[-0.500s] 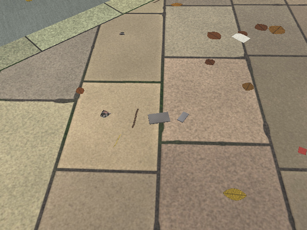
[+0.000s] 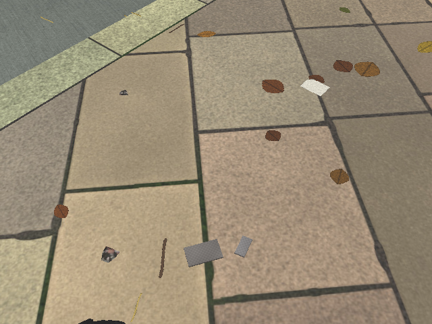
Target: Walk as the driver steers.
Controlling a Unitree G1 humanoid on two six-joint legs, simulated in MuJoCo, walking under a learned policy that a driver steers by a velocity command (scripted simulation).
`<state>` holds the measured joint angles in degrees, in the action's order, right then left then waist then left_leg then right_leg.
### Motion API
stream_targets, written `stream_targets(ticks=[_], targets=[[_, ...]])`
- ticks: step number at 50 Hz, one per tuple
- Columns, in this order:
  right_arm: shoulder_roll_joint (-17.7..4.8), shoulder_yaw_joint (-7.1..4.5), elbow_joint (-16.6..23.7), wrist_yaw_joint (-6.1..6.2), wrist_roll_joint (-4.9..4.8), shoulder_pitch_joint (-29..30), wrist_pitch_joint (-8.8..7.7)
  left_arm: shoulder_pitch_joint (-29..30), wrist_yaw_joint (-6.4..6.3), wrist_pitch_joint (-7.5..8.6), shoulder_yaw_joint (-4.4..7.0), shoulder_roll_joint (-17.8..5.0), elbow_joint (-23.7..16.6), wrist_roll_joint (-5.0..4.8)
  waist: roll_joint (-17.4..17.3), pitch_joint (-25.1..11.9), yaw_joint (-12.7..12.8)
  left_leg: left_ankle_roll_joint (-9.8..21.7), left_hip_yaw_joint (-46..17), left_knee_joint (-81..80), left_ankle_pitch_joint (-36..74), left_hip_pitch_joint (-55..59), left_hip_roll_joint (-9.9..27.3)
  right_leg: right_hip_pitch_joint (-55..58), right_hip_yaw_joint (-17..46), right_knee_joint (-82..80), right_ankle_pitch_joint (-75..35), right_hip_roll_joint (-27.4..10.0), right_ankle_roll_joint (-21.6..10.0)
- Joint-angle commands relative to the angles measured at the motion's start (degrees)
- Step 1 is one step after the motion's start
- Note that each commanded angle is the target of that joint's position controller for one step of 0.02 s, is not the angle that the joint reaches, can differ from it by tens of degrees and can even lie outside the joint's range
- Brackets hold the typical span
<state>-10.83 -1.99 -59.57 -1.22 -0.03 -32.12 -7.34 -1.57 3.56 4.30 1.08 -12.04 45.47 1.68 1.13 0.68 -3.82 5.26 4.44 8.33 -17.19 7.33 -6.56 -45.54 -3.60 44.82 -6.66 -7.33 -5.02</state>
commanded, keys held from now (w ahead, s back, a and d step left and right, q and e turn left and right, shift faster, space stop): w+shift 1.00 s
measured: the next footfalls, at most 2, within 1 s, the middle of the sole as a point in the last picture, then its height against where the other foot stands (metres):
right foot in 0.14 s outside the picture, level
left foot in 0.60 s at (184, 232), level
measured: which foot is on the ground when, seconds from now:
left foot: down 0.00-0.16, up 0.18-0.58, down 0.60-1.00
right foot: up 0.00-0.12, down 0.14-0.60, up 0.62-1.00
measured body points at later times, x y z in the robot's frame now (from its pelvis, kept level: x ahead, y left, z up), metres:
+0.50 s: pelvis +0.49 -0.01 -0.01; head +0.52 +0.00 +0.44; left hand +0.37 +0.23 -0.14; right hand +0.73 -0.21 -0.08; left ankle +0.73 +0.13 -0.68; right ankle +0.32 -0.08 -0.73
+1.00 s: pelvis +0.98 +0.03 -0.01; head +1.02 +0.03 +0.44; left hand +1.24 +0.22 -0.09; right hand +0.87 -0.21 -0.14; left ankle +0.78 +0.09 -0.73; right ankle +1.22 -0.09 -0.69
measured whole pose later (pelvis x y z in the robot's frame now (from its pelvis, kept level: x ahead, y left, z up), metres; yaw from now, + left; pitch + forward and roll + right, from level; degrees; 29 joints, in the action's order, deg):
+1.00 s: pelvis +0.98 +0.03 -0.01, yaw +0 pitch +2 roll +0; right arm -12.4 -1.4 -58.9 -0.8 -0.1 -31.8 -7.6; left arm 3.4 3.3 4.7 -1.3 -13.0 42.3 1.5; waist 0.6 2.5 -5.6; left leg 4.5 2.9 1.9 -19.2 16.0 -4.9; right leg -40.2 -6.1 32.2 -7.7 -3.3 -6.4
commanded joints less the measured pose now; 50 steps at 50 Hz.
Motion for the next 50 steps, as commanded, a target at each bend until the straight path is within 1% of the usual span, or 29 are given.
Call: stream_targets(ticks=[1, 4, 6, 7, 8, 9, 10, 11, 12, 14, 16, 19, 20, 21, 23, 25, 27, 29, 30, 31, 32, 33, 34, 35, 37, 40, 44, 47, 50], targets=[[-7.77, -0.60, 3.11, 0.76, -0.40, 0.47, -1.51, 7.75, 0.14, 0.57, -0.44, -2.02, -4.57, -0.71, -1.71, 9.62, 1.48, 3.40, -3.81, -9.90, 38.05, -11.19, 14.26, 12.16, -4.61, -10.39, -5.46, 4.18, -1.48], [-11.56, -0.94, 2.48, 1.84, 1.03, -0.25, -0.45, 4.38, -1.01, 0.69, 0.49, -5.06, -4.31, -0.50, -6.60, 2.75, 4.44, 1.78, -2.28, 3.05, 71.75, 2.81, 16.65, 17.80, -6.45, -13.38, 4.39, 10.56, -3.55], [-14.13, -1.70, 2.29, 3.00, 2.60, 1.90, 1.32, -13.40, -2.51, 0.66, 2.34, -9.14, 0.59, -0.66, -9.25, -7.01, 13.06, 1.75, -1.93, 26.14, 77.49, 3.02, 18.11, 34.60, -4.15, -14.43, 12.20, 12.53, -5.54], [-13.83, -1.83, 3.09, 3.05, 2.66, 4.77, 1.72, -24.53, -3.53, 0.48, 3.59, -11.58, 3.84, 0.12, -8.29, -11.65, 18.35, 2.07, -1.08, 42.53, 66.13, -6.06, 16.36, 48.39, -0.88, -15.10, 15.82, 8.77, -7.04], [-6.50, -0.40, 5.45, 1.97, 1.68, 3.46, 1.25, -30.43, -4.41, 0.28, 5.07, -16.48, 4.74, 1.82, 2.55, -17.53, 16.30, 2.10, -1.09, 65.65, 28.42, -25.38, 9.55, 64.11, 17.84, -13.30, 32.65, -6.17, -10.27], [-3.77, 0.12, 6.75, 0.79, -1.71, -1.66, 0.03, -28.05, -3.15, 0.27, 5.50, -16.26, 5.04, 1.74, 14.72, -23.52, 10.51, 1.28, -8.59, 80.75, -8.45, -43.96, 0.98, 73.48, 50.43, -25.43, 41.72, -15.89, -16.81], [-8.05, -0.52, 8.49, 1.51, -1.13, 6.59, -0.20, -22.41, -2.40, 0.55, 5.11, -12.18, 5.07, 0.74, 5.68, -13.96, 10.09, 3.16, -10.41, 79.31, -2.01, -50.31, 6.31, 66.84, 44.33, -29.21, 41.26, -12.01, -13.86], [-8.18, -0.52, 9.92, 1.36, -0.73, 11.89, -0.40, -19.53, -2.11, 1.17, 4.28, -8.49, 5.50, 0.31, 0.02, -6.98, 9.10, 3.28, -9.68, 75.60, 2.35, -50.17, 8.41, 57.17, 35.39, -30.68, 34.42, -10.56, -12.51], [-6.79, -0.21, 10.24, 1.03, 0.00, 13.59, -0.13, -17.76, -2.04, 1.61, 3.64, -5.80, 6.14, 0.78, -4.34, -2.85, 6.65, 3.13, -9.83, 71.88, 3.32, -47.74, 10.37, 48.97, 29.64, -32.35, 29.36, -8.34, -10.83], [-3.71, 0.52, 10.91, -0.40, 2.17, 12.38, 1.72, -17.93, -2.64, 2.36, 2.46, -3.38, 7.99, 0.31, -2.01, 0.47, 2.10, 1.56, -9.90, 67.12, 3.27, -43.35, 12.72, 38.04, 22.22, -35.33, 27.45, -4.62, -8.41], [-2.93, 0.92, 12.85, -1.34, 2.88, 16.29, 2.84, -19.78, -2.73, 3.38, 2.41, -4.27, 9.40, -1.00, -0.67, 4.61, 1.20, -0.28, -8.18, 63.23, 4.01, -46.73, 14.83, 34.06, 17.84, -38.77, 24.67, -3.01, -8.08], [-4.49, 1.46, 17.70, -1.90, 2.83, 27.86, 2.81, -21.92, -2.16, 4.22, 2.44, -5.97, 9.46, -1.31, -0.84, 8.93, 2.84, -1.65, -3.24, 48.81, 14.60, -48.85, 15.44, 30.81, 9.50, -42.61, 10.80, 1.01, -7.43], [-4.75, 1.52, 17.73, -2.07, 2.31, 29.93, 2.86, -22.78, -1.87, 4.30, 2.08, -4.80, 9.59, -1.80, -2.08, 8.25, 3.82, -1.49, -0.41, 44.25, 19.23, -46.04, 13.60, 30.94, 5.54, -42.59, 4.78, 4.56, -5.68], [-2.99, 2.47, 19.56, -2.51, 2.10, 31.83, 2.36, -23.28, -1.95, 4.80, 2.45, -7.14, 9.25, -2.03, 1.27, 8.69, 3.68, -1.01, -0.56, 36.00, 23.95, -40.49, 13.95, 27.93, 5.75, -43.53, 0.55, 2.57, -5.53], [-4.14, 2.53, 20.42, -2.64, 1.42, 36.61, 2.14, -26.62, -2.28, 5.22, 2.40, -8.09, 10.63, -2.67, -0.41, 9.67, 5.57, 0.15, 2.12, 28.86, 30.18, -36.63, 11.55, 32.78, 4.75, -47.46, -8.23, 0.85, -4.91], [-6.20, 2.11, 20.77, -2.17, 1.36, 37.16, 2.08, -27.45, -2.74, 4.86, 2.54, -10.36, 10.97, -2.03, 0.67, 8.16, 5.32, 1.57, 2.75, 23.67, 29.23, -36.44, 9.32, 43.70, 2.95, -45.06, -20.89, -0.64, -4.36], [-8.63, 1.08, 19.88, -1.30, 1.82, 33.43, 2.12, -28.38, -3.45, 3.88, 2.81, -12.72, 11.35, -0.99, 3.90, 2.23, 2.99, 2.79, 4.37, 23.17, 21.07, -32.08, 4.60, 53.07, 1.90, -34.72, -43.53, -2.28, -3.21], [-12.43, -0.89, 14.38, 0.31, 1.68, 14.58, 2.37, -26.02, -4.76, 1.95, 3.42, -14.94, 11.43, 0.54, 6.30, -8.03, -6.46, 4.60, 2.41, 22.95, 12.58, -14.27, 2.35, 52.55, 1.14, -10.71, -48.77, -3.34, -2.32], [-15.23, -2.25, 11.15, 1.41, 2.30, 3.21, 2.70, -24.06, -4.98, 1.52, 3.32, -13.87, 10.78, 0.92, 5.65, -12.72, -11.45, 5.84, -1.71, 24.45, 6.72, -1.19, 6.90, 43.20, 0.81, 6.68, -36.87, -1.08, -2.20], [-21.26, -3.97, 10.78, 2.02, 4.42, 0.57, 2.53, -31.44, -3.63, 1.75, 1.16, -3.00, 8.43, -0.79, -11.58, -20.67, -4.24, 11.37, -27.14, 24.55, -4.34, 17.66, 25.32, 21.02, 1.57, 32.71, 12.66, 7.00, -0.91], [-18.89, -4.16, 10.52, 0.68, 3.19, 1.13, 2.80, -32.63, -3.24, 2.92, 1.26, -5.04, 8.23, -3.03, -13.84, -27.20, -3.73, 14.53, -52.92, 10.41, -15.80, 22.15, 30.00, 9.19, 9.10, 43.01, 33.34, 12.43, -1.51], [-15.69, -3.81, 10.32, 0.30, 2.65, 7.97, 2.48, -23.25, -3.81, 3.05, 1.75, -7.72, 5.77, -2.76, -7.73, -14.19, -2.09, 11.81, -43.67, 7.39, -14.33, 13.02, 26.25, 2.98, 9.13, 42.17, 26.02, 7.32, -2.55], [-11.58, -2.95, 10.15, -0.03, 2.21, 11.14, 1.90, -18.17, -3.62, 3.25, 1.64, -7.96, 4.50, -2.15, -1.69, -7.54, -1.22, 10.40, -34.65, 6.42, -7.46, 2.82, 24.43, 3.70, 8.49, 37.66, 21.37, 5.08, -2.58], [-9.29, -2.39, 9.39, -0.11, 2.47, 12.46, 1.49, -16.83, -3.24, 2.90, 1.34, -6.58, 4.21, -1.47, 0.43, -3.65, 1.01, 8.93, -28.57, 5.10, -2.89, -4.89, 21.97, 6.05, 8.82, 34.46, 20.49, 3.39, -2.50], [-5.80, -1.12, 7.43, 0.32, 1.80, 12.22, 0.90, -18.00, -1.90, 0.94, 0.62, -3.79, 3.77, 0.37, -1.66, -0.32, 5.28, 6.69, -21.27, 1.53, -2.29, -15.82, 18.22, 11.02, 8.86, 29.70, 20.35, 1.13, -1.16], [-7.13, -1.20, 5.86, 0.23, 0.43, 9.65, -0.35, -10.81, -0.63, -0.37, -0.06, -3.08, 0.33, 1.03, -3.08, 5.50, 5.84, 6.26, -14.46, -3.47, 4.66, -20.30, 15.45, 5.68, 5.34, 22.32, 16.37, -1.20, 0.82], [-7.77, -1.01, 5.27, -0.29, -0.36, 5.89, -1.26, 2.29, 0.18, 0.60, -1.41, -3.04, -4.56, 0.25, -1.63, 8.83, 3.18, 4.24, -5.19, -6.66, 25.18, -23.06, 10.63, 11.48, -1.77, -0.99, -0.06, 1.06, 1.19], [-10.87, -1.27, 3.92, 0.33, -0.67, 2.16, -1.65, 6.81, 0.16, 0.81, -1.77, -3.81, -5.96, -0.73, -2.79, 8.77, 1.80, 3.24, -4.14, -9.88, 38.83, -13.97, 13.75, 15.92, -3.60, -10.90, -6.91, 3.82, -0.75], [-13.61, -1.42, 3.09, 1.40, 0.44, 1.07, -0.51, 4.08, -1.08, 0.86, -0.70, -7.16, -5.60, -0.03, -6.32, 2.84, 4.05, 1.55, -2.19, 1.12, 69.28, 0.20, 15.77, 19.75, -5.74, -13.57, 1.80, 9.68, -2.92]])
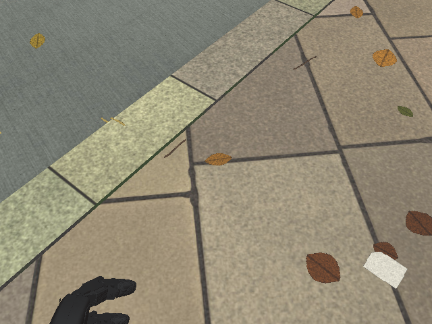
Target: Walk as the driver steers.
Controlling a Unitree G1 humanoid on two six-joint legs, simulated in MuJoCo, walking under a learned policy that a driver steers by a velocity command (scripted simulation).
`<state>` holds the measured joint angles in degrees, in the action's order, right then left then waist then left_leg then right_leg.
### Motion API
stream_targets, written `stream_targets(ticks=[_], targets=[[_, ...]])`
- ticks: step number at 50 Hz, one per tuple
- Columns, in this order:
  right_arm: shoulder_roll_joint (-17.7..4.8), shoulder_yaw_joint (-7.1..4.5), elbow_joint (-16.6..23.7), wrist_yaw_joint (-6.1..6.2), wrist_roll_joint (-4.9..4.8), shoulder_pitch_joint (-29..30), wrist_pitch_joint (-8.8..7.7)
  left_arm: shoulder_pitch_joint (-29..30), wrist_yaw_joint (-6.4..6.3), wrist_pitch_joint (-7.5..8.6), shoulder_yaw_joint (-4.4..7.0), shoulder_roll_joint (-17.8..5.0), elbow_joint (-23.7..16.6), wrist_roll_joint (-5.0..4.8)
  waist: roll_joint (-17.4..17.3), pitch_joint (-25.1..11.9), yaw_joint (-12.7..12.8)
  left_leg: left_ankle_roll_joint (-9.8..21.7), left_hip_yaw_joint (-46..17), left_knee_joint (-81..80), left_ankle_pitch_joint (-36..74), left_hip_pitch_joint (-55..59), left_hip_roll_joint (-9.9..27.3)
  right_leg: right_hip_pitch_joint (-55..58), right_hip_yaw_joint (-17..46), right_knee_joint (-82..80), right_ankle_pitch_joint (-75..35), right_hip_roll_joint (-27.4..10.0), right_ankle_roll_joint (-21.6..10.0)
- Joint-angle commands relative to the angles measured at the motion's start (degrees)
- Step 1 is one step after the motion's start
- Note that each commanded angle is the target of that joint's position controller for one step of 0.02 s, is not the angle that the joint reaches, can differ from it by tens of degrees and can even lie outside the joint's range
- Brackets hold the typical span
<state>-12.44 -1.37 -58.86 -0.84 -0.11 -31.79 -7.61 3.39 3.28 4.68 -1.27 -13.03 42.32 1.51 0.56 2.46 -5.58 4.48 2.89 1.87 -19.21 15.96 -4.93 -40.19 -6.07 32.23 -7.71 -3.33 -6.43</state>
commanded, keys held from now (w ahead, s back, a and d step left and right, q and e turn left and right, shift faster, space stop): w+shift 0.40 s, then w+q+shift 0.60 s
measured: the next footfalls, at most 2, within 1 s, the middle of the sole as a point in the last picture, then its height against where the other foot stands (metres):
right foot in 0.06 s outside the picture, level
left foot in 0.52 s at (180, 236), level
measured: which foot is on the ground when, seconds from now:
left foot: down 0.00-0.08, up 0.10-0.50, down 0.52-0.96, up 0.98-1.00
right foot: up 0.00-0.04, down 0.06-0.54, up 0.56-0.94, down 0.96-1.00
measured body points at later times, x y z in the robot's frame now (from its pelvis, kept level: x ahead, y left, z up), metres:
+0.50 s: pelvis +0.50 +0.00 -0.01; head +0.54 +0.00 +0.44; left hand +0.39 +0.25 -0.14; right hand +0.76 -0.20 -0.09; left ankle +0.71 +0.09 -0.71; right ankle +0.25 -0.08 -0.71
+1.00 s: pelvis +1.00 +0.05 -0.01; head +1.03 +0.06 +0.44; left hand +1.17 +0.34 -0.06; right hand +1.07 -0.25 -0.13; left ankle +0.73 +0.07 -0.67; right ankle +1.17 -0.03 -0.72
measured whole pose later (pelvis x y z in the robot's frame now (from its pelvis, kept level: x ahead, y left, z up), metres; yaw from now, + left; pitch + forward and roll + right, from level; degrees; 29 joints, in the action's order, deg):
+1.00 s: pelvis +1.00 +0.05 -0.01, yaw +25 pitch +2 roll -1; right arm -18.9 -5.2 -51.5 -0.4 -0.6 -26.7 -4.0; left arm 1.5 -0.6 5.9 -1.1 -14.5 35.7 3.1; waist -1.3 1.9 -7.0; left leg 7.5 -13.4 49.8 -27.6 -1.9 -7.6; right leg -30.5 0.3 34.7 6.8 -1.2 0.9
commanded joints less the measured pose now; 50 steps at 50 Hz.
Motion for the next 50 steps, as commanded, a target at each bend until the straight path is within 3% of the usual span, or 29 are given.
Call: stream_targets(ticks=[1, 2, 3, 4, 5, 6, 7, 8, 11, 16, 19, 22, 24, 25, 26, 27, 28, 29, 31, 33, 35, 39, 41, 44, 46, 47, 48, 49, 50], targets=[[-13.29, -2.31, 2.18, 1.64, 1.41, 1.36, 0.57, -7.14, -1.39, 0.48, 2.43, -7.96, -1.02, 0.11, -7.49, -3.14, 9.41, 2.08, -0.68, 16.47, 77.49, -6.63, 15.23, 20.48, -2.09, -0.88, 7.25, 7.23, -2.43], [-14.30, -2.64, 2.31, 2.20, 2.17, 3.05, 1.51, -17.80, -2.27, 0.36, 3.52, -10.02, 2.24, -0.02, -8.43, -8.55, 14.36, 2.23, -0.48, 29.16, 78.08, -7.77, 15.80, 30.33, -0.88, -0.63, 11.51, 8.03, -3.43], [-14.17, -2.72, 2.92, 2.47, 2.43, 5.80, 2.13, -29.25, -3.29, 0.08, 4.73, -12.04, 5.81, 0.43, -7.54, -12.88, 19.97, 2.29, 0.43, 45.40, 68.94, -14.45, 14.33, 42.11, 1.58, -1.99, 14.75, 5.22, -4.79], [-8.62, -1.70, 4.65, 2.05, 2.80, 5.66, 1.90, -37.70, -4.30, -0.22, 6.23, -16.88, 7.37, 1.30, 1.43, -18.94, 20.28, 3.14, 0.43, 68.43, 34.44, -27.34, 8.74, 54.41, 15.67, 1.32, 27.35, -7.95, -5.99], [-2.58, -0.46, 6.31, 0.49, -1.62, -3.32, 0.84, -33.60, -3.41, -0.33, 6.95, -18.04, 7.11, 1.86, 19.02, -26.63, 10.89, 0.99, -6.67, 87.93, -7.58, -50.61, -1.27, 68.75, 52.13, -11.33, 39.08, -20.36, -14.73], [-8.00, -1.07, 7.42, 1.21, -0.70, 4.51, 0.63, -27.45, -2.52, -0.33, 6.86, -13.42, 6.29, 0.69, 6.06, -18.41, 11.68, 3.05, -9.05, 86.93, -1.86, -57.88, 4.12, 62.97, 48.87, -16.13, 41.00, -16.67, -12.43], [-8.37, -1.21, 9.12, 1.08, -0.43, 11.37, 0.43, -24.43, -2.31, 0.29, 6.07, -9.96, 6.82, 0.32, 0.97, -9.59, 11.02, 3.00, -8.14, 82.92, 3.01, -59.01, 6.25, 53.27, 38.86, -17.24, 33.54, -14.84, -11.11], [-6.90, -0.83, 9.63, 0.82, 0.14, 12.97, 0.53, -23.20, -2.14, 0.72, 5.52, -7.09, 7.94, 0.80, -4.02, -4.62, 8.56, 2.82, -8.18, 79.09, 4.09, -56.69, 8.13, 44.41, 32.62, -18.99, 27.14, -12.76, -9.82], [-3.07, 0.17, 10.79, -1.09, 2.48, 13.11, 3.10, -23.94, -2.80, 2.04, 4.23, -4.07, 10.73, -0.20, -0.65, 0.39, 3.22, 0.63, -8.13, 71.47, 3.83, -51.48, 11.51, 29.97, 22.26, -23.92, 25.71, -7.54, -6.72], [-3.74, 1.35, 17.92, -2.43, 2.56, 29.66, 3.18, -27.13, -1.90, 3.67, 4.47, -6.26, 11.55, -1.48, -0.33, 7.09, 4.93, -1.38, -0.70, 47.78, 20.12, -53.52, 13.00, 24.56, 9.37, -30.14, 7.04, -1.57, -5.35], [-3.38, 2.06, 19.67, -3.10, 1.34, 35.48, 2.69, -30.84, -2.13, 4.50, 4.84, -9.03, 12.55, -2.43, 0.28, 7.14, 7.01, 0.39, 3.02, 34.31, 31.92, -44.18, 9.83, 27.68, 7.13, -35.12, -5.31, -3.36, -3.94], [-6.34, 1.27, 19.35, -2.31, 1.58, 35.18, 2.63, -32.59, -2.77, 3.82, 5.05, -11.52, 13.43, -1.52, 2.41, 3.34, 6.62, 2.97, 6.33, 29.37, 27.82, -44.72, 5.02, 45.13, 2.44, -29.02, -31.89, -5.16, -1.62], [-8.73, 0.14, 17.35, -1.52, 1.74, 27.50, 2.78, -32.60, -4.17, 2.23, 5.43, -13.47, 13.76, 0.29, 6.72, -3.45, 2.20, 4.80, 6.91, 30.27, 18.71, -37.28, 0.25, 51.24, -0.31, -14.19, -50.24, -7.36, 0.05], [-10.53, -0.87, 14.02, -0.99, 1.56, 16.93, 2.92, -31.18, -4.87, 1.19, 5.69, -14.06, 13.44, 1.15, 8.02, -8.77, -2.65, 6.09, 6.22, 30.96, 15.41, -27.69, -1.24, 50.22, -1.25, -0.99, -52.68, -7.90, 0.63], [-12.41, -2.14, 10.33, -0.35, 1.80, 5.21, 3.26, -28.56, -5.24, 0.42, 5.88, -14.34, 12.57, 1.45, 6.96, -13.16, -8.46, 7.62, 4.40, 28.93, 12.82, -16.31, -0.16, 44.44, -2.44, 16.41, -46.38, -6.53, 1.26], [-16.78, -3.86, 8.77, 0.53, 2.16, -1.95, 3.86, -28.00, -4.93, 0.79, 5.07, -10.33, 10.89, 1.85, 0.22, -16.97, -8.49, 9.52, -8.97, 32.83, 1.39, -4.18, 9.76, 30.30, -1.48, 37.86, -14.50, -2.38, 1.16], [-20.40, -5.21, 8.56, 0.33, 2.50, 2.13, 4.58, -34.74, -2.75, 2.24, 3.54, -3.87, 7.81, -1.50, -21.59, -22.66, 0.98, 20.90, -46.75, 19.92, -7.74, 11.67, 22.70, 3.29, 4.44, 57.94, 33.34, 8.38, 4.73], [-16.95, -5.29, 9.68, -0.26, 1.83, 6.55, 4.66, -27.13, -3.32, 3.13, 3.74, -8.22, 5.98, -0.92, -8.60, -18.38, -0.65, 19.54, -48.95, 14.27, -5.78, 9.73, 21.00, -4.66, 10.52, 58.17, 28.21, 4.50, 2.87], [-11.79, -4.42, 8.30, -0.19, 1.37, 9.18, 4.18, -18.79, -3.41, 4.17, 3.14, -7.74, 2.90, 0.18, 3.22, -6.48, 2.45, 15.55, -35.48, 12.47, 6.34, -7.89, 17.00, -2.30, 10.57, 47.92, 23.25, -0.31, 2.74], [-9.37, -3.45, 7.74, 0.66, 0.96, 10.40, 3.61, -17.22, -2.85, 2.26, 2.57, -6.17, 0.84, 2.18, 3.08, -2.22, 6.77, 14.31, -28.86, 10.84, 11.16, -20.71, 12.46, 2.77, 10.60, 42.03, 25.35, -2.17, 5.01], [-9.94, -3.42, 7.93, 0.73, -0.02, 9.79, 2.65, -15.67, -2.28, 0.39, 2.24, -5.47, -1.16, 2.91, 1.19, 0.21, 8.17, 14.73, -26.51, 8.50, 10.17, -27.49, 10.49, 3.25, 9.46, 35.55, 28.23, -3.39, 7.27], [-12.00, -4.36, 9.58, 0.18, 0.19, 8.58, 1.76, -0.93, -1.21, 0.25, 0.84, -4.77, -7.85, 1.55, -1.17, 5.52, 4.87, 12.29, -21.79, 3.95, 18.85, -38.45, 5.65, 9.73, 5.02, 12.55, 9.90, -1.76, 9.53], [-13.32, -5.08, 9.67, -0.28, -0.40, 6.25, 1.72, 0.99, -1.13, 0.48, 0.71, -4.95, -8.78, 0.61, -2.29, 3.13, 2.63, 9.97, -21.83, 4.72, 27.58, -35.66, 5.88, 15.29, 4.55, 5.89, 0.72, 0.43, 8.72], [-14.20, -5.54, 9.90, 0.19, -0.64, 4.74, 2.26, 2.38, -1.81, 0.45, 1.24, -7.11, -10.35, 0.19, -3.34, 1.13, 1.60, 7.66, -23.53, 9.77, 35.90, -25.27, 7.52, 17.59, 5.88, -1.43, 1.40, 2.03, 7.35], [-16.67, -6.09, 10.35, 0.64, -0.15, 5.46, 2.47, -5.67, -2.94, 0.69, 2.84, -10.83, -8.46, 0.11, -3.55, -5.44, 5.38, 5.06, -23.46, 22.64, 50.48, -20.53, 7.27, 28.17, 6.22, -3.13, 9.00, 4.82, 6.15], [-18.70, -6.53, 10.91, 0.51, 0.17, 7.71, 2.46, -15.48, -3.83, 0.96, 3.98, -12.92, -6.18, -0.06, -3.40, -10.79, 11.17, 3.97, -22.59, 35.10, 50.31, -23.17, 5.82, 39.05, 6.26, -3.11, 12.88, 4.03, 5.65], [-15.97, -5.83, 12.17, 0.21, 0.57, 10.22, 1.97, -27.61, -5.14, 1.04, 5.42, -16.24, -4.03, 0.72, -2.46, -17.48, 16.97, 3.36, -21.04, 51.05, 40.92, -31.80, 3.46, 53.53, 11.44, 0.06, 23.04, -2.50, 4.59], [-5.30, -3.31, 14.63, 0.53, -0.20, 8.72, 1.61, -34.77, -5.84, 1.08, 6.50, -19.96, -2.83, 3.16, 11.78, -24.05, 15.72, 3.28, -15.55, 70.83, -6.07, -46.97, -1.70, 67.04, 32.10, -3.60, 40.72, -19.88, 2.56], [-6.72, -2.41, 17.91, 0.71, -2.12, 3.95, 2.04, -29.16, -4.91, 0.65, 7.33, -21.76, -3.21, 2.50, 24.43, -29.19, 9.67, 3.21, -11.67, 80.73, -8.84, -57.28, -1.45, 67.49, 60.62, -15.90, 49.79, -26.80, -2.84]])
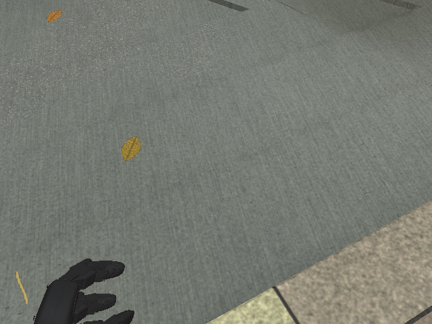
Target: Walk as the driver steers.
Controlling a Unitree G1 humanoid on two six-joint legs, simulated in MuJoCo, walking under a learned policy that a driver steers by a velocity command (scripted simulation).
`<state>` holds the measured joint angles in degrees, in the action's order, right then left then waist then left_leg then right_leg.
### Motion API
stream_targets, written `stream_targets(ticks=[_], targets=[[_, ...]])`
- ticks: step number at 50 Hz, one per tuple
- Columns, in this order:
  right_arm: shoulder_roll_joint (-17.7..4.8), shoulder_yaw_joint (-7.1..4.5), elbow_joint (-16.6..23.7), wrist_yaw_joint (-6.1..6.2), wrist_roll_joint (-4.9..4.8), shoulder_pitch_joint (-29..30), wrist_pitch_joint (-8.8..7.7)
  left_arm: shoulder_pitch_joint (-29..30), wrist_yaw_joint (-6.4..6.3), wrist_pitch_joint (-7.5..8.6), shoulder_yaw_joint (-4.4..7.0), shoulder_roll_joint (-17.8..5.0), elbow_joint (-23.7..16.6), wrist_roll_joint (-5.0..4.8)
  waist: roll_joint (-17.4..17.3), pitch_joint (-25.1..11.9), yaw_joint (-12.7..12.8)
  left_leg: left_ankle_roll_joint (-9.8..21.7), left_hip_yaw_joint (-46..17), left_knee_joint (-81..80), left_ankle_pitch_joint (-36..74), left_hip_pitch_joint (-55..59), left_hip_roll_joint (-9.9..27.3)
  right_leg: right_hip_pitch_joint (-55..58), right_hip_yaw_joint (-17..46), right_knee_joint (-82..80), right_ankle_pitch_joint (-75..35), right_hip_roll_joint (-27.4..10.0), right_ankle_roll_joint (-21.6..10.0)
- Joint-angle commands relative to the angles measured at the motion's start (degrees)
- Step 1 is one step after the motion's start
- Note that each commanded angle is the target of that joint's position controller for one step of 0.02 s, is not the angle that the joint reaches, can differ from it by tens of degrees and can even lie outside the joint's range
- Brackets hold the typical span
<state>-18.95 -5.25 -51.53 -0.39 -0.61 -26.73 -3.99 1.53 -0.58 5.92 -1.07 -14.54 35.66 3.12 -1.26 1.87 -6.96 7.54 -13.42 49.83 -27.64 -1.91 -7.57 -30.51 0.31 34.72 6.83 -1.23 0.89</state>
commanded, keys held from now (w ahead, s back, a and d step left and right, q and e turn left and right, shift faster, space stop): w+q+shift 0.30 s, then w+shift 0.36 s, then w+e+shift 0.34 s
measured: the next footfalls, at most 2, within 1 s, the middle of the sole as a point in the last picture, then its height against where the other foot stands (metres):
left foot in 0.42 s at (166, 309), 0.04 m lower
right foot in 0.86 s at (142, 184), level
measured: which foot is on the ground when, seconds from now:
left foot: up 0.00-0.40, down 0.42-0.88, up 0.90-1.00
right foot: down 0.00-0.42, up 0.44-0.84, down 0.86-1.00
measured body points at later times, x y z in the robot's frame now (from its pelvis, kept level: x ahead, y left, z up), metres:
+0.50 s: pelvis +0.45 +0.07 -0.04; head +0.47 +0.08 +0.41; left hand +0.35 +0.32 -0.17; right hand +0.69 -0.12 -0.14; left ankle +0.49 +0.11 -0.75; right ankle +0.28 -0.15 -0.57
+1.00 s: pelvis +0.92 +0.22 -0.04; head +0.93 +0.24 +0.41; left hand +0.85 +0.50 -0.18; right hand +1.12 +0.00 -0.14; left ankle +0.75 +0.28 -0.64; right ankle +0.98 +0.19 -0.76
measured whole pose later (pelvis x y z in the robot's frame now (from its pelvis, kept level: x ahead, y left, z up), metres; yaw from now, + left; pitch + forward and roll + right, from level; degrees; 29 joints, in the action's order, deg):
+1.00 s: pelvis +0.92 +0.22 -0.04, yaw +15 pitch -2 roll -2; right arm -15.6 -0.5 -46.8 0.5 2.4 -12.1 -6.3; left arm -19.8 1.0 2.1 4.4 -18.1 51.8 1.0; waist -0.6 3.8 3.3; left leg 1.1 -2.4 77.6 -19.4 -17.7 -1.4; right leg -17.8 -1.6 30.7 -1.1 10.1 -13.5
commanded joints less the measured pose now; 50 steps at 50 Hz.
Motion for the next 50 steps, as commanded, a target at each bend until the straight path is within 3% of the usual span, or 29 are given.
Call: stream_targets(ticks=[1, 2, 3, 4, 7, 12, 15, 17, 18, 20, 21, 22, 23, 24, 25, 26, 29, 32, 35, 37, 40, 41, 43, 44, 45, 46, 48, 49, 50], targets=[[-4.08, 1.01, 8.59, 0.75, 0.12, 5.00, -0.36, -20.28, -0.63, -0.92, 6.08, -12.46, 1.86, 0.53, 13.19, -16.85, 11.45, 0.16, 6.41, 33.58, 6.49, -43.22, 6.30, 48.07, 44.78, -20.10, 40.21, -24.22, -9.62], [-4.45, 0.85, 8.83, 0.00, 1.17, 8.70, 0.20, -17.81, -0.36, -0.98, 5.10, -8.32, 2.38, 0.07, 6.22, -9.55, 11.27, -0.45, 7.82, 30.37, 10.78, -42.77, 8.43, 39.91, 32.83, -19.25, 30.25, -21.22, -8.88], [-3.71, 0.84, 9.00, -0.83, 1.57, 10.66, 0.78, -18.03, -0.24, -0.97, 4.82, -7.04, 3.70, 0.41, 2.80, -6.04, 10.54, -1.00, 8.20, 28.43, 11.72, -41.15, 10.04, 34.22, 25.00, -19.87, 19.94, -18.97, -7.93], [-2.09, 1.10, 10.23, -1.76, 2.33, 12.11, 1.55, -19.83, -0.37, -0.66, 4.50, -6.39, 5.70, 0.08, 3.75, -3.48, 9.45, -1.31, 8.12, 27.17, 11.83, -40.44, 11.50, 30.15, 18.58, -20.60, 13.96, -17.15, -7.26], [1.19, 2.32, 14.38, -3.14, 2.51, 17.07, 3.74, -22.51, 0.79, 0.86, 4.02, -4.03, 9.90, -2.15, 6.56, 0.02, 7.13, -1.70, 9.45, 24.49, 13.39, -42.95, 14.22, 26.33, 6.32, -23.15, 0.11, -15.71, -4.97], [-0.27, 3.37, 19.68, -5.54, 2.25, 26.23, 3.69, -18.59, 0.91, 2.43, 4.89, -8.12, 10.54, -2.21, 4.52, 5.46, 4.85, -0.88, 16.53, 0.64, 30.36, -34.52, 12.94, 18.80, -11.84, -30.13, -12.23, -11.16, -3.23], [-1.88, 2.77, 18.39, -6.17, 2.50, 26.80, 2.84, -22.11, 0.11, 2.24, 4.99, -9.52, 11.55, -2.30, 2.90, 4.69, 4.59, 2.51, 21.45, -9.38, 40.27, -27.57, 9.04, 26.92, -17.38, -25.22, -32.17, -9.97, -1.45], [-2.11, 2.68, 16.63, -5.35, 3.53, 25.04, 2.51, -26.33, -0.70, 1.12, 5.39, -12.57, 12.25, -2.88, 4.84, 1.85, 3.97, 3.59, 22.50, -14.57, 38.38, -22.06, 5.17, 33.47, -16.94, -18.81, -47.72, -11.26, -1.05], [-2.84, 2.29, 15.11, -4.47, 3.85, 21.11, 2.48, -26.73, -1.01, -0.10, 5.72, -14.33, 12.55, -2.61, 5.95, -0.06, 1.69, 4.11, 22.39, -15.49, 33.29, -17.21, 3.26, 35.31, -16.20, -11.89, -55.17, -12.55, -1.89], [-6.28, 0.32, 8.72, -2.36, 3.90, 2.71, 2.27, -24.06, -1.29, -2.08, 6.18, -15.48, 11.89, -0.98, 6.69, -6.07, -6.51, 6.80, 18.90, -17.11, 25.74, 0.94, 2.75, 30.48, -14.42, 12.55, -60.24, -14.07, -4.38], [-8.77, -1.12, 5.37, -0.92, 3.97, -3.56, 2.20, -22.16, -1.04, -2.52, 6.37, -14.10, 11.84, -0.83, 1.87, -6.32, -8.66, 8.71, 13.51, -22.44, 24.52, 10.70, 5.84, 19.96, -14.79, 36.98, -29.54, -7.97, -4.14], [-13.95, -1.89, 5.08, -0.46, 3.67, -0.55, 2.08, -24.51, -0.55, -1.86, 4.27, -4.76, 8.80, 0.35, -12.56, -7.07, 0.20, 6.64, 4.23, -7.40, 44.91, 23.14, 14.27, -3.06, -9.81, 59.85, 29.71, -1.18, -3.34], [-17.15, -2.52, 7.89, -0.43, 2.90, -0.33, 2.19, -27.68, -0.13, -0.80, 3.46, -5.69, 3.73, -2.37, -9.88, -23.11, 2.13, 17.36, -20.31, -16.81, 34.74, 36.11, 24.94, -15.50, 0.68, 64.63, 27.74, 0.12, -2.79], [-14.29, -2.51, 7.39, 0.24, 2.51, -1.71, 2.38, -18.72, -0.27, 0.30, 3.55, -8.53, 2.60, -2.54, -3.53, -16.23, -1.26, 16.72, -25.11, -30.57, 18.10, 29.17, 25.13, -21.92, 1.42, 61.30, 20.30, -1.00, -2.19], [-10.58, -1.60, 6.56, 0.72, 2.32, 1.82, 2.08, -17.22, -0.19, 0.43, 3.49, -9.37, 3.49, -2.46, 1.50, -4.93, 1.78, 14.26, -20.42, -34.23, 13.51, 17.85, 23.80, -22.43, 1.05, 54.49, 15.75, -4.03, -2.32], [-7.92, -0.69, 6.33, 0.77, 2.16, 5.07, 1.72, -16.79, 0.04, -0.26, 3.23, -8.38, 4.98, -1.52, 5.69, -0.82, 4.84, 11.53, -15.68, -35.55, 14.77, 7.59, 21.04, -17.24, 1.18, 48.96, 14.23, -5.73, -2.21], [-4.84, 0.93, 4.96, 0.79, 1.30, 4.91, -0.91, -18.18, 1.65, -3.45, 2.28, -5.28, 5.51, 0.53, 4.43, 3.35, 9.33, 11.58, -9.67, -39.21, 20.30, -10.95, 18.56, -7.72, 1.93, 39.16, 16.85, -9.37, 0.24], [-4.38, 1.01, 3.60, 0.21, 0.58, 4.84, -2.41, -7.46, 2.79, -2.84, 1.42, -3.60, 1.55, -0.60, 1.97, 7.66, 8.04, 8.21, 2.38, -43.57, 30.05, -17.32, 10.86, -4.44, -1.24, 17.06, -1.59, -9.23, 0.29], [-5.37, 0.88, 2.44, -0.68, -0.81, 1.82, -3.84, -3.14, 3.73, -2.34, 1.14, -3.00, 1.41, -2.48, 1.17, 6.12, 5.20, 4.78, 7.48, -49.43, 38.94, -13.98, 11.32, 5.73, -5.18, 2.61, -21.02, -5.18, -3.50], [-4.71, 1.15, 0.79, -0.35, -0.09, 0.85, -4.40, -3.73, 3.67, -1.76, 1.92, -4.41, 2.47, -3.34, 0.92, 5.40, 5.26, 1.70, 12.60, -48.26, 45.12, -3.67, 11.97, 5.56, -4.45, -2.80, -29.57, -3.78, -6.71], [-7.17, 1.02, -0.75, 1.57, 1.46, -1.40, -3.32, -4.45, 3.23, -1.77, 2.88, -6.37, 3.58, -1.80, -2.58, 1.67, 5.96, -2.20, 16.28, -39.14, 73.21, 11.52, 14.26, 5.66, -7.97, -5.41, -20.05, 3.39, -8.50], [-8.35, 0.79, -0.98, 2.39, 2.66, -1.27, -2.44, -8.83, 2.98, -1.92, 3.66, -7.90, 4.68, -1.58, -3.47, -0.91, 8.84, -3.12, 16.93, -30.70, 82.26, 14.96, 15.55, 8.42, -8.66, -5.60, -15.57, 5.60, -9.13], [-9.84, 0.10, 0.11, 3.70, 4.69, 3.78, -0.50, -29.45, 2.27, -2.54, 5.37, -10.74, 11.61, -2.04, -5.68, -7.68, 18.75, -4.09, 18.73, -3.00, 89.68, 12.20, 16.45, 23.54, -7.78, -5.05, -8.41, 6.34, -11.29], [-9.52, 0.17, 2.33, 2.68, 2.43, 6.15, -0.70, -35.79, 1.63, -2.92, 7.02, -13.26, 14.56, -1.71, 1.98, -7.59, 21.26, -6.13, 20.92, 20.29, 76.86, -8.04, 11.10, 39.08, -6.10, -5.52, -0.56, 7.57, -14.54], [-4.34, 1.38, 5.33, 1.14, -0.70, 6.27, -2.39, -38.76, 1.89, -3.78, 9.08, -18.09, 16.49, -1.48, 24.87, -13.56, 19.29, -10.42, 17.24, 49.88, 15.87, -40.35, -0.42, 60.18, 28.36, -7.02, 4.66, -9.07, -27.12], [-4.45, 2.76, 8.84, 1.83, 0.57, 10.00, -3.82, -31.61, 2.53, -3.66, 8.81, -16.66, 13.73, -2.50, 14.28, -17.58, 16.67, -7.82, 8.27, 47.78, 4.19, -43.42, 1.60, 57.50, 41.35, -14.74, 5.66, -13.67, -27.58], [-3.75, 3.75, 9.48, 0.93, 2.51, 13.90, -4.68, -27.05, 1.78, -3.62, 7.62, -10.49, 13.94, -2.22, -3.29, -4.31, 11.62, -5.59, 6.78, 31.71, 7.48, -38.38, 8.57, 36.25, 36.55, -20.21, 11.85, -11.08, -23.48], [-3.27, 3.81, 10.94, 0.58, 3.85, 17.64, -4.04, -25.71, 0.99, -3.35, 7.10, -9.31, 14.62, -2.17, -4.48, 1.41, 10.02, -6.09, 7.29, 26.75, 5.95, -35.58, 9.92, 26.48, 32.58, -21.32, 6.74, -7.75, -21.53], [-2.93, 4.21, 12.00, 0.17, 5.03, 17.19, -2.97, -24.15, 0.45, -2.79, 6.64, -9.54, 14.62, -2.15, -3.36, 3.38, 7.02, -7.19, 6.71, 20.57, 6.14, -32.72, 10.85, 20.16, 30.63, -21.96, 1.95, -6.60, -20.83]])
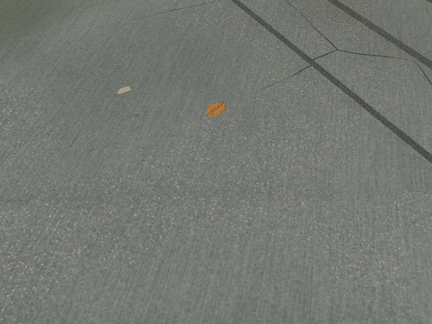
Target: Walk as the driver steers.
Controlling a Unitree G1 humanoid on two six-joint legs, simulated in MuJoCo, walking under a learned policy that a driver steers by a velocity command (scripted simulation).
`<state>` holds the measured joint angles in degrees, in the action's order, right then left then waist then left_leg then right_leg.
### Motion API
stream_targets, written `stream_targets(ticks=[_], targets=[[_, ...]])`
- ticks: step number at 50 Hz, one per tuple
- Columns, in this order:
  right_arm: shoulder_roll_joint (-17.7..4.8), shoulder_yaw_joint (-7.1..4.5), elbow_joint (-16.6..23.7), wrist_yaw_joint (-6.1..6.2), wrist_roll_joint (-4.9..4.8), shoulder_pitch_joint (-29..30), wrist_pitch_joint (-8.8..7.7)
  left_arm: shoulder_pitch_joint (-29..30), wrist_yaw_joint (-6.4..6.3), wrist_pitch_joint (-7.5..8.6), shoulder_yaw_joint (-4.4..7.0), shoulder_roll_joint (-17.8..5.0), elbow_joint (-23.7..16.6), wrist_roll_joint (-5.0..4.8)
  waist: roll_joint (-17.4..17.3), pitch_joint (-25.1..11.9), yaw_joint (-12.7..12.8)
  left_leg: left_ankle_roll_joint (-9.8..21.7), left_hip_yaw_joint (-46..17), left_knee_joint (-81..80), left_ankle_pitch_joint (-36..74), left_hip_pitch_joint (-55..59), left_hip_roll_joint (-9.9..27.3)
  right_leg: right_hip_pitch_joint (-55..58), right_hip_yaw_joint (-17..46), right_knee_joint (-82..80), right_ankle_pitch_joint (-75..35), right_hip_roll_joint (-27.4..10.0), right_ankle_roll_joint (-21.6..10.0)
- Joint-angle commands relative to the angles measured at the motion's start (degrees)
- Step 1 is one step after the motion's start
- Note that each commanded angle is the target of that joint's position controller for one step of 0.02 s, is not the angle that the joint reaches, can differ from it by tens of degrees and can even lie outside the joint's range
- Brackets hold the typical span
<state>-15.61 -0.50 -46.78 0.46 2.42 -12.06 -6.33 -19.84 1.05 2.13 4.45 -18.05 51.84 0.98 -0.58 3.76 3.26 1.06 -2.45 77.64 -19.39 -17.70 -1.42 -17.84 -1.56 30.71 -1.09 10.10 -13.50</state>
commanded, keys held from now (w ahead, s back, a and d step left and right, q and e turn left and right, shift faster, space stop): w+e+shift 0.02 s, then w+q+shift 0.98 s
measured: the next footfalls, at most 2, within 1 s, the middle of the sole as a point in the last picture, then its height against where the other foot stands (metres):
left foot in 0.30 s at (176, 312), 0.03 m lower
right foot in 0.68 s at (238, 207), level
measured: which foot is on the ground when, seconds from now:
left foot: up 0.00-0.28, down 0.30-0.68, up 0.70-1.00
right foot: down 0.00-0.32, up 0.34-0.66, down 0.68-1.00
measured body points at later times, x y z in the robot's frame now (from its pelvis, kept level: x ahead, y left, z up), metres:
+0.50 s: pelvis +0.53 +0.09 -0.02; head +0.55 +0.08 +0.43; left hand +0.65 +0.37 -0.11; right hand +0.54 -0.21 -0.15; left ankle +0.49 +0.16 -0.75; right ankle +0.56 -0.05 -0.70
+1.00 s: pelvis +1.00 +0.19 -0.07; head +1.02 +0.22 +0.37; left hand +0.75 +0.36 -0.20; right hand +1.38 +0.15 -0.11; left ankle +1.11 +0.35 -0.77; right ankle +0.91 -0.04 -0.78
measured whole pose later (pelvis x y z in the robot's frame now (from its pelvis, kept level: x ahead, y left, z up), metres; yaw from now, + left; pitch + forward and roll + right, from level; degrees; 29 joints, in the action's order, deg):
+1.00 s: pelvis +1.00 +0.19 -0.07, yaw +37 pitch +2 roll -3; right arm -21.3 -4.0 -37.8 -5.8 2.2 4.5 -1.2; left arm -29.4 -0.4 6.1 3.6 -19.0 55.9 0.5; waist -1.5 2.3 4.9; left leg 7.9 5.8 39.7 4.3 -38.6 1.7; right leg 9.9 -14.9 16.5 25.2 -2.4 5.5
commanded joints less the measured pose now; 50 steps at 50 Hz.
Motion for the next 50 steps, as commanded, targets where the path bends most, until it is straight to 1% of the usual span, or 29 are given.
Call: stream_targets(ticks=[1, 3, 5, 7, 11, 13, 15, 16, 17, 18, 20, 22, 23, 24, 26, 28, 31, 33, 34, 35, 36, 37, 38, 39, 41, 44, 46, 48, 50], targets=[[-6.16, -0.27, 7.53, -0.77, 2.40, 2.82, 0.44, -2.44, -1.15, 1.52, 1.10, -6.50, -1.32, -0.22, -2.73, 2.43, -4.25, -1.97, -3.58, -13.53, -3.53, -13.62, 5.65, 2.36, 30.26, -18.84, 6.64, -16.54, -6.12], [-4.53, 0.83, 9.35, -1.32, 1.74, 6.51, 0.93, -2.69, -0.97, 3.46, 1.34, -6.89, -0.87, -0.09, 1.04, 2.86, -4.14, -2.83, -0.18, -23.05, 6.35, -10.40, 7.19, -2.61, 23.55, -22.02, 1.79, -14.77, -5.37], [-2.75, 1.80, 10.45, -2.52, 0.00, 10.17, 0.40, -1.28, -0.18, 5.11, 1.14, -5.73, -1.03, -1.41, 1.85, 3.39, -3.09, -1.58, 2.11, -40.18, 27.39, -0.08, 7.63, -9.16, 15.95, -25.43, 5.19, -11.41, -1.54], [-3.43, 1.49, 10.06, -3.20, -1.38, 12.96, 0.53, -3.81, 0.89, 6.43, 1.34, -6.66, -0.35, -2.35, 1.46, 3.69, 0.20, 0.10, 4.66, -46.20, 38.28, 3.61, 6.55, -5.98, 14.76, -30.62, 6.38, -12.95, 0.63], [-5.92, -0.15, 10.32, -3.20, -0.49, 16.60, 0.41, -8.52, -0.17, 5.96, 1.13, -7.91, 2.69, -1.05, 0.81, 5.18, 2.24, 4.67, 6.22, -51.89, 34.18, -3.05, 4.10, 14.37, 7.15, -29.46, -9.75, -16.21, 4.03], [-6.97, -1.09, 8.31, -3.01, 0.04, 11.21, -0.45, -9.83, -1.69, 5.05, 0.96, -9.13, 3.78, 0.44, 2.52, 0.76, -0.53, 6.37, 7.74, -53.90, 30.67, -2.78, -0.58, 25.15, 2.81, -16.07, -32.01, -16.55, 6.26], [-9.47, -2.79, 0.97, -2.11, 0.22, -9.98, -0.16, -5.62, -2.80, 3.65, 1.23, -11.22, 2.36, 1.41, 3.44, -8.90, -10.75, 8.58, 9.35, -52.56, 25.79, 15.59, -3.67, 20.99, -1.26, 12.38, -47.10, -16.47, 8.55], [-13.34, -4.30, -1.54, -1.33, 1.08, -20.05, 0.19, -2.39, -2.47, 3.74, 0.40, -8.62, -0.38, -0.14, -3.24, -13.13, -15.07, 15.54, -3.52, -48.61, 23.26, 36.81, 5.27, -2.56, -1.81, 39.07, -28.68, -11.97, 11.62], [-17.33, -6.15, -3.10, -1.51, 0.48, -22.14, 0.98, -3.72, -1.81, 4.83, -1.02, -4.08, -3.02, -3.11, -20.70, -23.55, -12.58, 23.99, -34.63, -53.46, 14.89, 53.04, 18.82, -24.93, 1.46, 60.53, 23.00, -3.23, 15.14], [-17.26, -6.81, -1.57, -1.65, -0.85, -18.65, 1.41, 1.34, -2.46, 5.52, -0.86, -8.12, -4.94, -0.91, -8.30, -22.61, -13.06, 23.77, -37.10, -56.84, 12.00, 47.62, 17.81, -27.13, 6.55, 57.96, 22.55, -6.76, 12.92], [-12.65, -6.22, -2.90, -1.14, -1.71, -15.05, 1.34, 7.61, -1.85, 6.55, -2.06, -6.15, -6.83, 1.04, 0.34, -9.09, -9.57, 21.74, -33.10, -60.89, 10.33, 29.32, 15.42, -25.31, 8.19, 44.23, 21.73, -12.73, 11.69], [-9.51, -4.99, -3.20, 0.05, -1.96, -11.82, 1.14, 11.28, -0.92, 4.63, -2.23, -5.58, -8.76, 3.65, 3.93, -1.41, -5.04, 19.72, -29.68, -63.68, 15.23, 12.70, 10.96, -18.96, 7.78, 34.38, 23.75, -14.17, 13.64], [-10.67, -5.24, -3.23, 0.11, -2.18, -11.37, 0.76, 11.41, -0.60, 3.74, -2.47, -4.91, -9.96, 4.12, 2.00, -0.07, -3.29, 20.05, -28.99, -63.96, 19.59, 8.33, 10.69, -16.90, 7.89, 29.36, 26.17, -14.87, 14.51], [-11.66, -5.67, -3.18, 0.07, -1.95, -10.42, 0.42, 12.71, -0.31, 3.28, -2.80, -4.38, -11.16, 3.69, 0.74, 1.22, -2.35, 20.13, -27.54, -64.82, 19.44, 3.89, 10.25, -15.13, 7.68, 23.85, 26.25, -16.29, 14.99], [-11.35, -6.12, -2.34, -0.09, -2.34, -7.15, -0.34, 17.67, 0.02, 3.66, -3.68, -2.99, -14.48, 2.10, -0.64, 2.30, -1.63, 17.34, -22.16, -67.44, 17.97, -7.23, 5.53, -5.73, 5.88, 11.37, 4.97, -16.19, 15.30], [-10.70, -6.44, -2.12, -0.96, -3.12, -5.20, -0.55, 14.42, 1.05, 3.98, -4.10, -1.75, -13.39, 0.76, 0.20, 0.45, -1.29, 13.24, -17.72, -65.80, 11.41, -17.10, 0.70, 11.53, 1.90, 3.79, -13.66, -12.91, 15.18], [-12.35, -7.43, -3.23, -1.09, -3.07, -10.54, 0.02, 14.94, 0.79, 4.05, -3.79, -3.74, -13.67, 0.65, -0.08, 0.37, -3.60, 10.74, -20.55, -59.45, 10.07, -10.91, 1.52, 14.48, 2.65, -0.06, -12.42, -12.84, 15.81], [-13.55, -7.80, -3.40, -0.90, -2.39, -10.90, 0.72, 4.17, -0.15, 5.17, -2.13, -7.37, -10.15, 1.92, 3.48, -4.36, 1.89, 7.83, -17.62, -39.06, 21.77, -6.09, -1.06, 22.65, 3.99, -1.70, -5.00, -12.24, 15.04], [-13.14, -7.60, -2.84, -0.85, -2.26, -7.97, 0.43, -7.80, -0.98, 5.35, -0.68, -10.63, -7.89, 3.00, 4.57, -10.11, 9.12, 6.12, -14.02, -23.27, 22.39, -11.11, -3.98, 33.99, 5.84, 0.07, 2.03, -15.84, 14.20], [-3.12, -5.13, -0.60, -0.15, -2.86, -11.11, 0.45, -14.46, -1.73, 5.22, -0.04, -14.51, -7.38, 4.87, 17.84, -16.75, 6.68, 4.84, -9.21, 0.73, -14.02, -20.69, -6.11, 43.42, 21.76, 2.53, -3.34, -34.48, 10.88], [-2.23, -3.79, 0.56, 1.35, -4.20, -16.93, 1.07, -12.60, -1.61, 4.17, 1.00, -16.16, -7.65, 4.21, 21.35, -23.21, 2.33, 4.01, -4.48, 9.88, -11.00, -31.09, -2.91, 47.98, 41.35, -3.51, 5.57, -43.45, 4.94], [-5.36, -3.82, 0.87, 1.31, -2.24, -9.48, 1.95, -7.58, -1.95, 4.02, 1.20, -12.66, -8.52, 3.15, 13.44, -17.27, 3.53, 4.71, -3.17, 8.00, -4.83, -35.21, 1.24, 39.32, 43.93, -11.65, 26.85, -40.65, 3.77], [-7.25, -4.40, 1.69, 0.11, -0.92, -2.46, 2.69, -3.94, -1.85, 4.10, 0.31, -8.82, -8.62, 2.86, 5.70, -7.83, 3.80, 4.71, -2.32, 4.46, -0.88, -33.89, 3.41, 28.55, 35.26, -14.72, 27.98, -36.00, 4.96], [-6.47, -4.51, 2.70, -1.06, -0.45, -0.93, 3.23, -2.50, -1.66, 4.29, 0.03, -8.39, -7.51, 3.06, 7.16, -3.94, 1.88, 4.40, -1.92, 3.50, 0.21, -32.66, 4.43, 22.91, 30.01, -13.41, 15.52, -35.02, 4.71], [-3.63, -4.09, 4.20, -3.01, -0.52, 2.90, 5.08, -3.92, -1.22, 4.82, -1.42, -3.18, -4.36, 1.28, 5.93, 0.59, -0.41, 4.38, -2.60, -3.12, 0.81, -29.16, 7.65, 14.80, 15.65, -14.39, 4.78, -30.49, 8.03], [-2.49, -2.98, 9.47, -5.57, -0.63, 9.12, 5.64, 2.50, -1.08, 5.54, -1.15, -3.39, -4.00, -0.53, 8.27, 1.82, -4.17, 4.80, 0.16, -20.14, 10.95, -24.12, 7.74, 10.60, 3.64, -21.31, 0.18, -27.33, 9.78], [-3.51, -2.79, 10.14, -6.45, -0.21, 9.66, 5.71, 3.30, -1.10, 5.68, -0.51, -5.10, -3.58, -0.35, 6.39, 0.27, -5.18, 6.26, 5.23, -27.02, 17.22, -18.56, 5.85, 12.40, -4.42, -21.80, -7.29, -25.34, 10.42], [-3.53, -2.49, 10.05, -7.09, -0.31, 11.84, 5.14, 2.75, -1.36, 6.05, -0.87, -4.04, -2.59, -0.70, 3.00, 0.84, -5.86, 7.29, 8.54, -41.41, 31.23, -9.13, 3.19, 11.58, -11.44, -21.76, -9.20, -20.99, 12.74], [-5.13, -2.83, 8.34, -6.58, 0.00, 8.02, 5.27, 0.85, -1.93, 5.15, 0.11, -8.67, -2.10, -0.71, 5.04, -2.05, -8.48, 7.90, 11.73, -41.28, 27.12, 1.50, -1.06, 13.41, -12.29, -13.74, -28.90, -22.28, 12.32]])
